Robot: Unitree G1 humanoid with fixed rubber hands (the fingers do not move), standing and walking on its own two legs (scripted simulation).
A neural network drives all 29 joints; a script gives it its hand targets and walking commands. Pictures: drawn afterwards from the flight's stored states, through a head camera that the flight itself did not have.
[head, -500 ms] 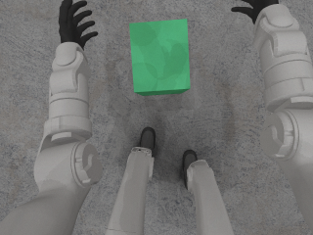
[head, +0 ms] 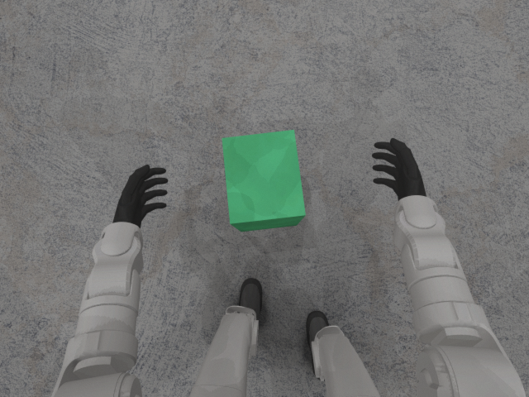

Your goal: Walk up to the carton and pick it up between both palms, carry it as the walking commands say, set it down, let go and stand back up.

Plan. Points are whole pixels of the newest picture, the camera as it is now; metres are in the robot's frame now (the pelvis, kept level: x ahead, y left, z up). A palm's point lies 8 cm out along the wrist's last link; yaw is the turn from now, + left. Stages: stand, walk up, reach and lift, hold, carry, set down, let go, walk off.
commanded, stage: let go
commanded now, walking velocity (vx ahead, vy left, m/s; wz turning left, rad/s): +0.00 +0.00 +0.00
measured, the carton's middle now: (264, 187) +0.50 +0.07 -0.58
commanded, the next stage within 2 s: stand in 1.00 s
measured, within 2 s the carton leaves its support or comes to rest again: neither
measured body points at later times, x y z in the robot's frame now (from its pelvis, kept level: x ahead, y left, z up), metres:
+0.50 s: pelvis +0.04 -0.01 +0.04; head +0.09 -0.01 +0.49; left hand +0.20 +0.24 -0.04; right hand +0.25 -0.22 -0.04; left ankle +0.08 +0.10 -0.70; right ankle -0.01 -0.14 -0.70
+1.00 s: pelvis +0.07 -0.03 +0.04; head +0.10 -0.03 +0.49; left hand +0.24 +0.21 -0.04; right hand +0.25 -0.25 -0.04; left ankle +0.08 +0.10 -0.70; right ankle -0.01 -0.14 -0.70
